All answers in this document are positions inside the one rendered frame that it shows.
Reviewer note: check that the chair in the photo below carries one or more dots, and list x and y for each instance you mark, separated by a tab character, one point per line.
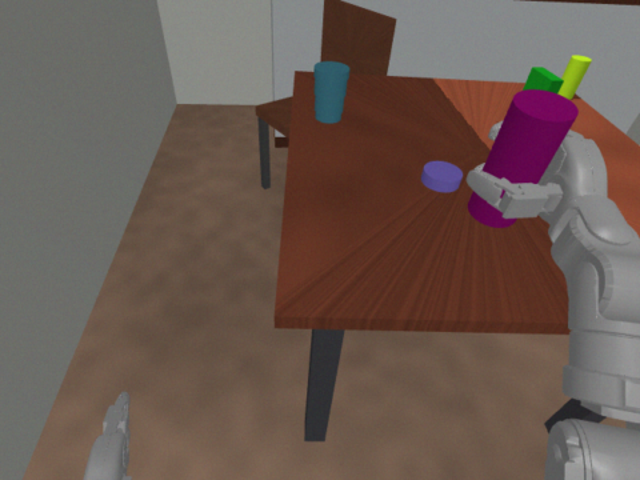
360	38

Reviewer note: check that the right robot hand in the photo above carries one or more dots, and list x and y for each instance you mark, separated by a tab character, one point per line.
577	169

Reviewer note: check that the table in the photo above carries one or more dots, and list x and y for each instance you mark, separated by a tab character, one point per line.
365	245

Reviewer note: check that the right robot arm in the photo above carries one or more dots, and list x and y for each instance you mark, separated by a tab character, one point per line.
599	255

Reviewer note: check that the left robot hand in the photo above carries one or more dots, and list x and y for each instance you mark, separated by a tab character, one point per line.
109	456

